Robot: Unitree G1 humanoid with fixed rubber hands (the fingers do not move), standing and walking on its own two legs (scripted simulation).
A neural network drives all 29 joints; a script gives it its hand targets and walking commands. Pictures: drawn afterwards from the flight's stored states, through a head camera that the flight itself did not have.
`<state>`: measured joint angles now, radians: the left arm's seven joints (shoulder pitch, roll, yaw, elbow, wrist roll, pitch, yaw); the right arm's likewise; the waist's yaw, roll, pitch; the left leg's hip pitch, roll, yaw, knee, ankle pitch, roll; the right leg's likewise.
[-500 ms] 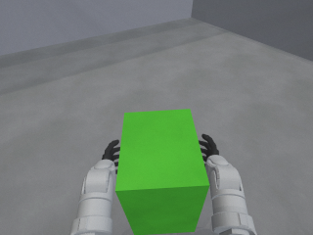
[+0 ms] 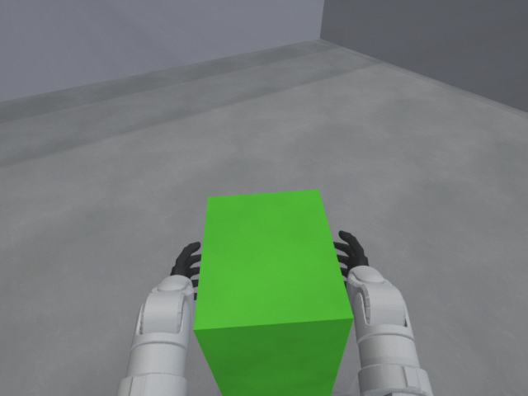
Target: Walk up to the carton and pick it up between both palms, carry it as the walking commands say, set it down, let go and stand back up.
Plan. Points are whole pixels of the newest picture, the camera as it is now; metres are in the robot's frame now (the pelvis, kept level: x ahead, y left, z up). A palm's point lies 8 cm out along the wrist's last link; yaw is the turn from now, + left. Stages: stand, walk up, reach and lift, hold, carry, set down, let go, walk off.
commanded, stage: reach and lift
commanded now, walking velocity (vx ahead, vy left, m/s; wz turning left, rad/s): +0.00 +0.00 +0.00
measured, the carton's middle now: (271, 301) +0.29 -0.01 -0.01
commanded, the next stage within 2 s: hold in 0.12 s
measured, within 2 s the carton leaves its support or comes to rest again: neither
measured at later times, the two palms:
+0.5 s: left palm (180, 293) +0.28 +0.13 +0.04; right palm (358, 283) +0.28 -0.14 +0.05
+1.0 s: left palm (180, 293) +0.28 +0.13 +0.04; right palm (358, 282) +0.29 -0.14 +0.05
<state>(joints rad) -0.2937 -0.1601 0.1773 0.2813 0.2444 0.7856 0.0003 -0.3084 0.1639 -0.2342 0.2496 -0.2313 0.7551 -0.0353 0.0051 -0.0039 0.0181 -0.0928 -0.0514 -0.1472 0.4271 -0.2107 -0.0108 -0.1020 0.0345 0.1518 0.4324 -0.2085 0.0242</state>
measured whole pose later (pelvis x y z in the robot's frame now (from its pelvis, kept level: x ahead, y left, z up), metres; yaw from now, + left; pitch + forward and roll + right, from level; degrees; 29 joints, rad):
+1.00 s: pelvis +0.00 +0.00 +0.00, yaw +0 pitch -7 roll +0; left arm -0.26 -0.15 0.14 0.25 0.24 0.79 0.00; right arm -0.27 0.15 -0.20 0.22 -0.23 0.77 -0.04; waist 0.01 0.00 0.01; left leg -0.11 -0.05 -0.15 0.45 -0.22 -0.01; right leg -0.12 0.04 0.14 0.45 -0.21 0.02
